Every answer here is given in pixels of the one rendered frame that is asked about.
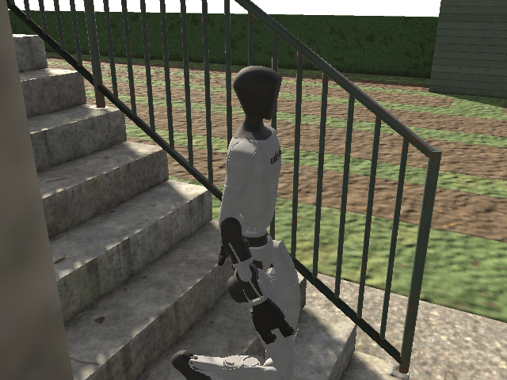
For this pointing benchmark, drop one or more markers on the stairs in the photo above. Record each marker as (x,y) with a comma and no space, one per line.
(136,254)

